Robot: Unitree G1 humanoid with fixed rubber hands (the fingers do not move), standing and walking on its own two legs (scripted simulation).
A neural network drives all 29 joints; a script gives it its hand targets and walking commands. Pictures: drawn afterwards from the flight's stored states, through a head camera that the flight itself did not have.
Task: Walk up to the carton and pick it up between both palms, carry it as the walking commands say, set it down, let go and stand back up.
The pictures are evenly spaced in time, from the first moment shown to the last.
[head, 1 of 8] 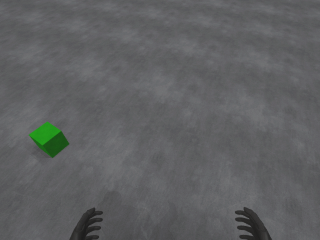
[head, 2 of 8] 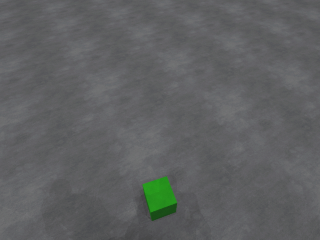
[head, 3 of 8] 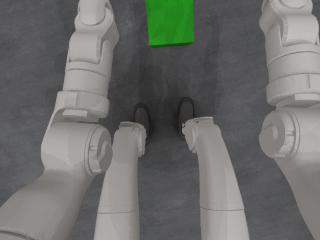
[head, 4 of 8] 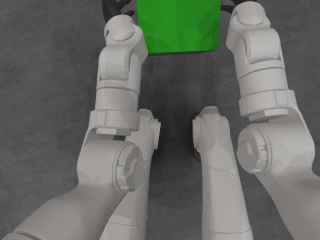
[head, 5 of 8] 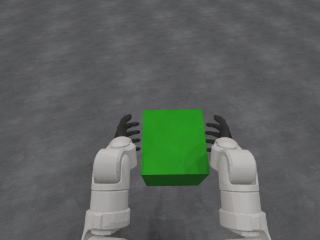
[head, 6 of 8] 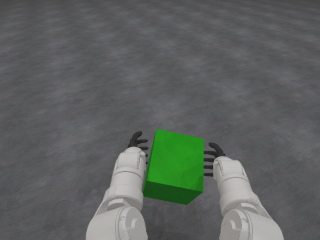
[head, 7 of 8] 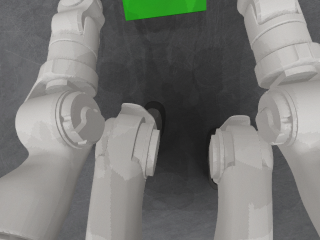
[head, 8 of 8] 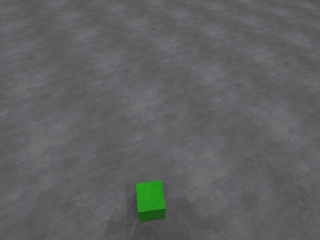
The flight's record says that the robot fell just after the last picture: no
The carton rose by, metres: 0.73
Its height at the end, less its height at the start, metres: +0.00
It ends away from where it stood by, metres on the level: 1.42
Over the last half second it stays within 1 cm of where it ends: yes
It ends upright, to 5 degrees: yes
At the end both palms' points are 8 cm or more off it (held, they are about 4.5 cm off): yes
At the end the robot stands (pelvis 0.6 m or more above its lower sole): yes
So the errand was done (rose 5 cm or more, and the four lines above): yes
